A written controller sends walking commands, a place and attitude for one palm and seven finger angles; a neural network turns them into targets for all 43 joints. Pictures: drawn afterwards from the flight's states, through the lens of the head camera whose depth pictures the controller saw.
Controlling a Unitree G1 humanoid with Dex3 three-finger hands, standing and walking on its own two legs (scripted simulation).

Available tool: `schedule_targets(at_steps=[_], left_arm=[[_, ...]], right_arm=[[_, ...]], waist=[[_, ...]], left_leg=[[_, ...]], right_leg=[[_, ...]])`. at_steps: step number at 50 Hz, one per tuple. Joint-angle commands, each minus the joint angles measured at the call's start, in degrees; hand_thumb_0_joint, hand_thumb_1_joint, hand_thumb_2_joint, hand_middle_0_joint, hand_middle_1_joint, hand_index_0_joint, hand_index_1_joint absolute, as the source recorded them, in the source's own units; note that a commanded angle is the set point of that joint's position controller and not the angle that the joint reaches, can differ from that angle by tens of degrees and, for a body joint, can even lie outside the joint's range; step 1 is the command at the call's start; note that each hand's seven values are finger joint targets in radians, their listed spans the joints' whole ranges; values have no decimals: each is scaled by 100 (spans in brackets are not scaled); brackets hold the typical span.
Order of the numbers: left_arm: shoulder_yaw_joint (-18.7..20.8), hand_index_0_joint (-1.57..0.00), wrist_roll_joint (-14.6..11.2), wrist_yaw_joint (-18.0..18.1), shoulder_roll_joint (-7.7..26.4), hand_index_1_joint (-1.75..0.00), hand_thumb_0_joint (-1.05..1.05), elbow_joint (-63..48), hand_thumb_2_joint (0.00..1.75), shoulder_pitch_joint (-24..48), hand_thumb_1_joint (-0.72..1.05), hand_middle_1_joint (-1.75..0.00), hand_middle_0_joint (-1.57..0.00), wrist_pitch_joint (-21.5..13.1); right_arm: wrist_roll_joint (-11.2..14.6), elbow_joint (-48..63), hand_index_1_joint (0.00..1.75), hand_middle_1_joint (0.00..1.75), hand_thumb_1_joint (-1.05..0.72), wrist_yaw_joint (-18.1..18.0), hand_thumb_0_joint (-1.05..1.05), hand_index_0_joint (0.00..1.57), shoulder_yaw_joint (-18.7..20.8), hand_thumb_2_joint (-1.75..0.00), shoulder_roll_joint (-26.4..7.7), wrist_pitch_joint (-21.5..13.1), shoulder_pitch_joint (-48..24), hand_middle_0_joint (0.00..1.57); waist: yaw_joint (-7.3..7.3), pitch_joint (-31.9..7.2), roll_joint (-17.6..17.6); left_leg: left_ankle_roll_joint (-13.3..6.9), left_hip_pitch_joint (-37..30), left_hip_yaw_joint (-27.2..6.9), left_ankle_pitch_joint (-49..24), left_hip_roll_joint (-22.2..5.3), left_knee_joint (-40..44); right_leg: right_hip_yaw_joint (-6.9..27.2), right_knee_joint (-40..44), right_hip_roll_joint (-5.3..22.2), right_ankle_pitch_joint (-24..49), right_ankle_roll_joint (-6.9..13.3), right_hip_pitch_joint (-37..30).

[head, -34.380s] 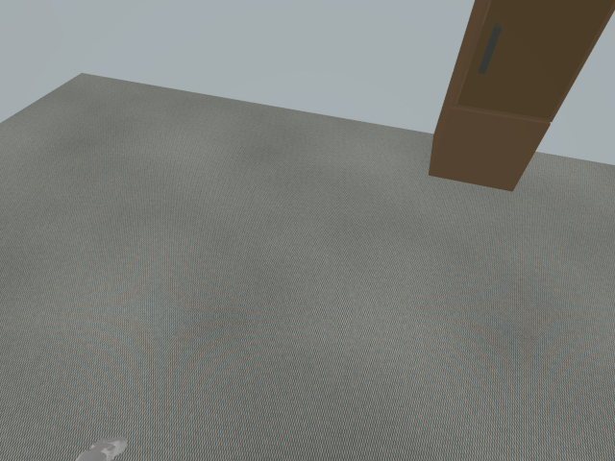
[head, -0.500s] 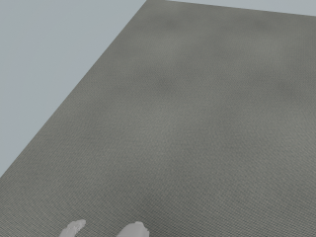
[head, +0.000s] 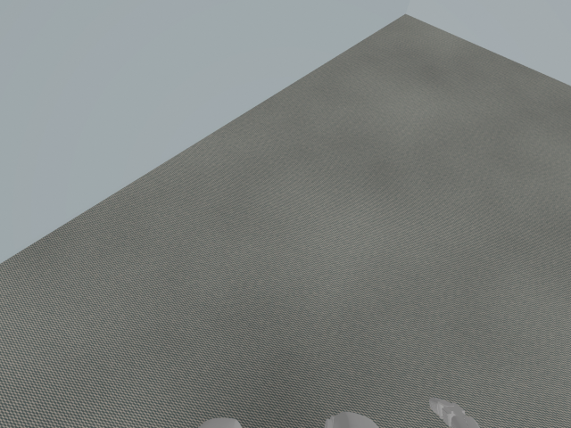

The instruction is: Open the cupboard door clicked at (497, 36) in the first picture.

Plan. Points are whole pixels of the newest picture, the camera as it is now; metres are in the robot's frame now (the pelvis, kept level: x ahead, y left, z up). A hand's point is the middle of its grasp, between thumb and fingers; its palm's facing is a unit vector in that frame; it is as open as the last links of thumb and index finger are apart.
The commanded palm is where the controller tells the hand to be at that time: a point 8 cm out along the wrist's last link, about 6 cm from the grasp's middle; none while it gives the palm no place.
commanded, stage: turn to face it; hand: left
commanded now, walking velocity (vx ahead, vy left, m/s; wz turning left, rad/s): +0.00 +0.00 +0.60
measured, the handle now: out of the picture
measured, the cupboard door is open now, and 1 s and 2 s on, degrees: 47 47 47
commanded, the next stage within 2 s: none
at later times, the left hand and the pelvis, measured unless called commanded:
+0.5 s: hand out of the picture +0.08 +0.15 -0.13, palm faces +0.24 -0.93 -0.29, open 7.4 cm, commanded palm none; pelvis +0.01 -0.07 +0.01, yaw +17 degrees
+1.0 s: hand out of the picture -0.11 +0.17 -0.18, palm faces +0.60 -0.76 -0.23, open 7.4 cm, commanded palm none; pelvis -0.01 -0.03 +0.00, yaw +35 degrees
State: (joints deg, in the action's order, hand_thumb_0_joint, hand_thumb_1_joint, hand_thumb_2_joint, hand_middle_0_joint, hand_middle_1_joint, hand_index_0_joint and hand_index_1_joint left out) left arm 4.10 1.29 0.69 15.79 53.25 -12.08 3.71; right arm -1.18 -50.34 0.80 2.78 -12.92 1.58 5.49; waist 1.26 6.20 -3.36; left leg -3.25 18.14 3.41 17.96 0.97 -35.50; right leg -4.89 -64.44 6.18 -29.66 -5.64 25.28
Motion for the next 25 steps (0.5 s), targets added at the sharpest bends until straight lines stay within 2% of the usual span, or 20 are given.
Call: schedule_targets(at_steps=[1,2,4,9,13,15,16,17,18,19,20,21,22,23,24,25], left_arm=[[125,-20,7,-48,417,-30,0,-525,90,138,90,-30,-20,-184],[126,-20,5,-49,398,-30,0,-513,90,83,90,-30,-20,-185],[119,-20,0,-32,377,-30,0,-538,90,126,90,-30,-20,-187],[88,-20,-24,-17,339,-30,0,-729,90,554,90,-30,-20,-210],[52,-20,-73,1,279,-30,0,-854,90,686,90,-30,-20,-252],[50,-20,-100,22,267,-30,0,-803,90,460,90,-30,-20,-283],[62,-20,-105,30,322,-30,0,-756,90,242,90,-30,-20,-309],[92,-20,-116,51,363,-30,0,-675,90,-62,90,-30,-20,-344],[157,-20,-72,86,658,-30,0,-610,90,-316,90,-30,-20,-405],[247,-20,16,148,1191,-30,0,-621,90,-318,90,-30,-20,-425],[168,-20,-11,154,1175,-30,0,-650,90,-269,90,-30,-20,-392],[108,-20,-31,184,809,-30,0,-701,90,83,90,-30,-20,-411],[59,-20,-51,175,593,-30,0,-741,90,327,90,-30,-20,-427],[9,-20,-73,148,481,-30,0,-762,90,418,90,-30,-20,-421],[-8,-20,-82,138,392,-30,0,-761,90,345,90,-30,-20,-450],[-10,-20,-84,134,403,-30,0,-724,90,190,90,-30,-20,-464]], right_arm=[[17,267,30,30,-90,-176,0,20,288,-90,-1222,-102,324,20],[19,257,30,30,-90,-170,0,20,285,-90,-1218,-117,334,20],[25,225,30,30,-90,-160,0,20,291,-90,-1207,-133,443,20],[1,122,30,30,-90,-149,0,20,346,-90,-1222,-110,731,20],[-27,116,30,30,-90,-159,0,20,388,-90,-1215,-65,756,20],[-17,135,30,30,-90,-166,0,20,421,-90,-1234,-39,669,20],[3,154,30,30,-90,-167,0,20,433,-90,-1224,-30,571,20],[40,200,30,30,-90,-169,0,20,434,-90,-1129,-21,464,20],[97,229,30,30,-90,-141,0,20,406,-90,-879,-29,481,20],[127,329,30,30,-90,-132,0,20,358,-90,-471,-36,560,20],[35,319,30,30,-90,-122,0,20,400,-90,-790,-8,495,20],[10,193,30,30,-90,-101,0,20,429,-90,-814,53,598,20],[-4,16,30,30,-90,-73,0,20,420,-90,-751,115,618,20],[2,-64,30,30,-90,-26,0,20,399,-90,-696,158,633,20],[7,-63,30,30,-90,4,0,20,365,-90,-625,166,635,20],[24,-62,30,30,-90,20,0,20,339,-90,-597,187,545,20]], waist=[[-163,-773,983],[-133,-826,985],[-145,-876,937],[-283,-827,1102],[-318,-949,1308],[-242,-1096,1385],[-126,-1125,1370],[24,-1276,1210],[149,-1433,412],[170,-1328,-1527],[135,-1165,-1247],[-94,-967,-733],[-228,-744,-824],[-323,-628,-641],[-317,-604,-723],[-277,-600,-787]], left_leg=[[-542,-810,-1619,-2287,-1388,1678],[-527,-781,-1555,-2211,-1328,1685],[-595,-865,-1737,-2156,-1315,1708],[-679,-917,-2130,-1964,-1295,1657],[-663,-776,-2426,-2450,-1199,1355],[-595,-622,-2562,-2749,-1116,1146],[-507,-436,-2558,-2723,-1022,965],[-332,-33,-2520,-2286,-849,722],[14,772,-2137,-1086,-460,193],[552,1977,-874,1377,436,-1248],[561,1824,-812,1939,257,-2570],[567,1753,-1003,1525,46,-3177],[649,1763,-880,1164,-78,-3516],[730,1768,-719,745,-136,-3693],[773,1814,-593,550,-144,-3677],[792,1795,-528,424,-150,-3632]], right_leg=[[527,-403,14,884,-124,731],[532,-306,-24,965,-141,666],[556,-65,-71,1021,-183,690],[570,692,-223,810,-195,633],[491,1848,-502,475,-101,-53],[426,2486,-677,598,-26,-595],[417,2969,-721,971,1,-1021],[447,3802,-644,1555,34,-1756],[1010,4578,43,1890,191,-2752],[2685,4890,1788,2515,816,-3318],[2674,4766,2344,3315,1263,-2390],[2063,4694,2067,3530,1304,-2071],[1679,4547,1599,3939,1185,-1989],[1062,4368,1217,4387,1017,-1996],[717,4306,1076,4877,882,-2088],[522,4280,1001,5075,801,-2139]])
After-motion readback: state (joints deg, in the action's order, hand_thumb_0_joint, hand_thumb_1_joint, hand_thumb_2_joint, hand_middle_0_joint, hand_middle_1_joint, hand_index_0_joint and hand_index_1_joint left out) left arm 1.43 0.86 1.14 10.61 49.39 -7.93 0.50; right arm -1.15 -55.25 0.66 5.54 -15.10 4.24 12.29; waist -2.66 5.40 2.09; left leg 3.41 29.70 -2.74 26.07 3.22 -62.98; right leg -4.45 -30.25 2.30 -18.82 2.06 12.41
